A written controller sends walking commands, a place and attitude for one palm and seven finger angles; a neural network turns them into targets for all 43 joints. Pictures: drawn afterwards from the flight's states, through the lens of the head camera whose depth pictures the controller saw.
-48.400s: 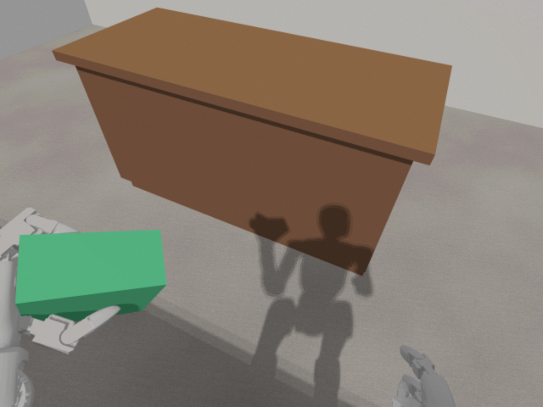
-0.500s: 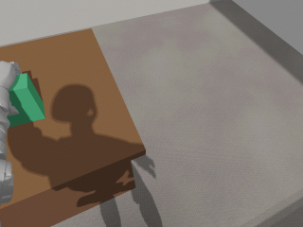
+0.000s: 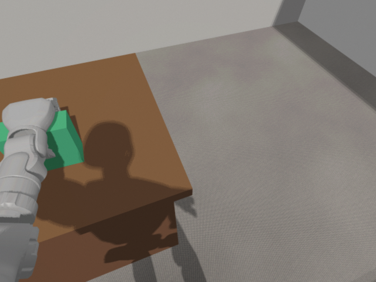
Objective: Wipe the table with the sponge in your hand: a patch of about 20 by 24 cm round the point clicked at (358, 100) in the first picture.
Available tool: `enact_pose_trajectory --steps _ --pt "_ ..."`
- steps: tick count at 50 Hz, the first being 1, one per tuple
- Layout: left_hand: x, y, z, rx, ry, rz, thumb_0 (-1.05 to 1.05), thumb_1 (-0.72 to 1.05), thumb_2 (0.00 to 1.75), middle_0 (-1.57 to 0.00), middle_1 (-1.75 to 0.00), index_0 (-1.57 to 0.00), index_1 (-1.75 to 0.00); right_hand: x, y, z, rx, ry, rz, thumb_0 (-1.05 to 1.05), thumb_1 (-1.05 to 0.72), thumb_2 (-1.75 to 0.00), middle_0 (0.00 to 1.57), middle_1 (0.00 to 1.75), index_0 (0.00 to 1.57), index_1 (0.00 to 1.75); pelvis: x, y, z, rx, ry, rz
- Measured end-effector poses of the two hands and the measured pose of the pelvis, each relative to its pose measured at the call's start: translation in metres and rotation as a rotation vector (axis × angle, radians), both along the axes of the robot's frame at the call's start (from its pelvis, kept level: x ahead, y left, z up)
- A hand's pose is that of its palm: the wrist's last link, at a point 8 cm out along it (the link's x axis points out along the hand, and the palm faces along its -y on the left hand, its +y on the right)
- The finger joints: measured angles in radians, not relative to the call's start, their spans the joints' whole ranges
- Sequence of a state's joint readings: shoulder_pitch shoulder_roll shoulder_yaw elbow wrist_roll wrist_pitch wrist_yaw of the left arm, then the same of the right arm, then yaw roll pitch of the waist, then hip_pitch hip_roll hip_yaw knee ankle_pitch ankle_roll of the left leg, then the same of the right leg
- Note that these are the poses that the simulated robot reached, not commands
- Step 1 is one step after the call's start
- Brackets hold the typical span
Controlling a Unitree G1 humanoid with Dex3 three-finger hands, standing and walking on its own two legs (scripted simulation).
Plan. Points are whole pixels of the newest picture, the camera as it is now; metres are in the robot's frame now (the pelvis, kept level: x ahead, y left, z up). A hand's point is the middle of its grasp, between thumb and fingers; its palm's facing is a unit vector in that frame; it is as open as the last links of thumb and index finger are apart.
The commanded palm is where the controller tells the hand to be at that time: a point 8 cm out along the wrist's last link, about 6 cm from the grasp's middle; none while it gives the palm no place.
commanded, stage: wipe back along the middle lane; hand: left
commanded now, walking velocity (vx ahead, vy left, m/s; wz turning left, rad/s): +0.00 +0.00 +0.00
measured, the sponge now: (48, 149) +0.39 +0.36 +0.02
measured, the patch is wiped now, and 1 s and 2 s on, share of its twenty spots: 0.35 0.65 0.75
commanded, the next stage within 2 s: slide across to the third lane in 0.86 s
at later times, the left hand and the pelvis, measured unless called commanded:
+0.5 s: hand (45, 148) +0.36 +0.32 +0.08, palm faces -0.05 +0.02 -1.00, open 10.3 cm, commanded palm +0.32 +0.30 +0.10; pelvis +0.00 -0.01 +0.00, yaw +0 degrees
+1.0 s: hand (49, 166) +0.32 +0.30 +0.07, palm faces -0.01 +0.01 -1.00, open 10.3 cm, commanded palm +0.29 +0.28 +0.10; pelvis +0.01 -0.02 +0.01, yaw +1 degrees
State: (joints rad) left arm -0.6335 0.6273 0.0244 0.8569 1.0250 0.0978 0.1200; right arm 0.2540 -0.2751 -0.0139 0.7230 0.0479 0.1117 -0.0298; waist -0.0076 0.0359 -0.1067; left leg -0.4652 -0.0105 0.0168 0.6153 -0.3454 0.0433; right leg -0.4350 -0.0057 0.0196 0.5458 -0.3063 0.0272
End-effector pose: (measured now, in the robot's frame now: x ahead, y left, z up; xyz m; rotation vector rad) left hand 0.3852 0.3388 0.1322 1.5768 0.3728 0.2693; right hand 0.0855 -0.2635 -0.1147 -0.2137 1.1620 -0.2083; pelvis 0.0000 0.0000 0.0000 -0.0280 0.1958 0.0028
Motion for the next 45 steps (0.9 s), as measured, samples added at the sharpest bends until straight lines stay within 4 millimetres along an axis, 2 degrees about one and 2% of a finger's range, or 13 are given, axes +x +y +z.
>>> enact_pose_trajectory --steps 11,23,32,45 --pt "-0.025 -0.01 -0.001 0.0 -0.039 0.011 -0.01 -0.49 1.05 -0.65 -1.4 -0.66 -1.41 0.011 -0.004 0.002 0.005 -0.036 0.022 0.0 -0.9 -0.9 0.2 0.3 0.21 0.3 -0.002 -0.004 0.001 0.004 -0.032 0.006" --pt "-0.037 -0.021 0.0 0.007 -0.014 0.009 -0.01 -0.49 1.05 -0.66 -1.39 -0.66 -1.41 0.032 -0.006 0.006 0.011 -0.105 0.044 0.0 -0.9 -0.9 0.2 0.3 0.2 0.3 -0.001 -0.01 0.003 0.01 -0.05 0.004" --pt "-0.063 -0.031 -0.002 -0.022 -0.061 0.02 -0.01 -0.48 1.05 -0.65 -1.4 -0.65 -1.41 0.055 -0.002 0.007 0.035 -0.152 0.079 0.0 -0.9 -0.9 0.2 0.3 0.2 0.3 0.004 -0.014 0.004 0.014 -0.074 0.009" --pt "-0.084 -0.045 -0.002 -0.02 -0.071 0.04 -0.01 -0.48 1.05 -0.65 -1.4 -0.65 -1.41 0.093 0.005 0.018 0.049 -0.254 0.127 0.0 -0.9 -0.9 0.2 0.3 0.2 0.3 0.006 -0.018 0.006 0.02 -0.1 0.015"
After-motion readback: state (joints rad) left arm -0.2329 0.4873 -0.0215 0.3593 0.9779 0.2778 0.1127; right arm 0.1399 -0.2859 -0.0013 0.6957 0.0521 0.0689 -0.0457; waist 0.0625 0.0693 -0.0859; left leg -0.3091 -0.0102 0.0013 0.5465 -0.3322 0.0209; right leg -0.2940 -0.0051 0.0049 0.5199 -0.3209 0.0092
